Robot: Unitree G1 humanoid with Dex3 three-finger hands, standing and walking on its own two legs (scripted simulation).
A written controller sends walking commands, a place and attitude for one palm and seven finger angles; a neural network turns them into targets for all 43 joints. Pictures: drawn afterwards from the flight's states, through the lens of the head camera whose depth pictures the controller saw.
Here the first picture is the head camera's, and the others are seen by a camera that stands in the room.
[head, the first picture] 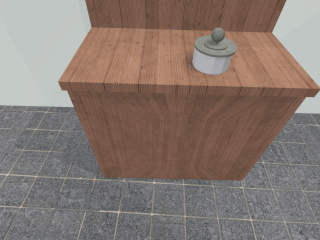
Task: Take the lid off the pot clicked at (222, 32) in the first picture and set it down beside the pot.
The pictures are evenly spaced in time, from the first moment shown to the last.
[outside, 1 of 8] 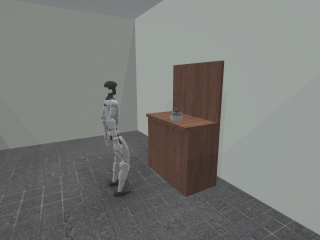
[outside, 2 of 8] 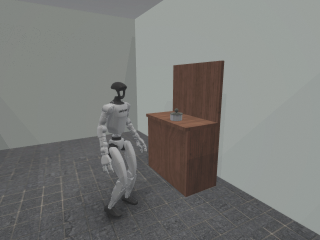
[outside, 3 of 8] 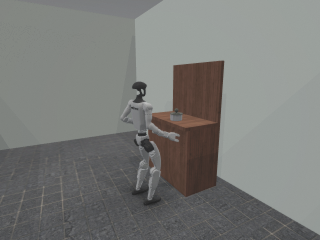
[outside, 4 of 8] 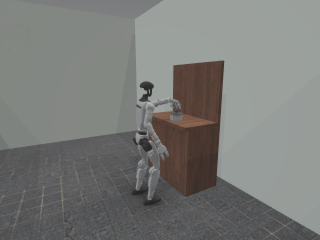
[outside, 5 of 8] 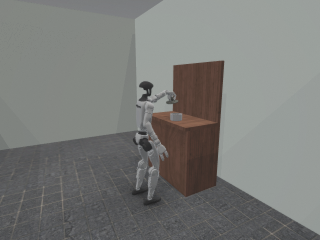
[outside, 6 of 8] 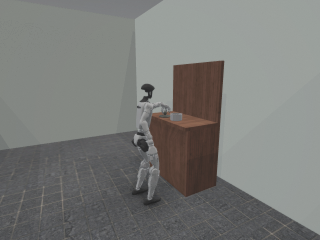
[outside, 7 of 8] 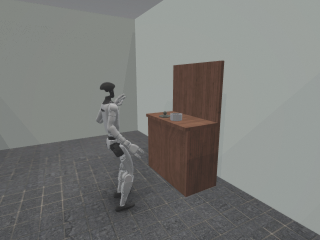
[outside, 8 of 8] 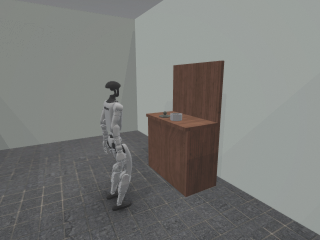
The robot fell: no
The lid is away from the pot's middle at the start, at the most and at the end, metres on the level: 0.00 0.24 0.23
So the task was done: yes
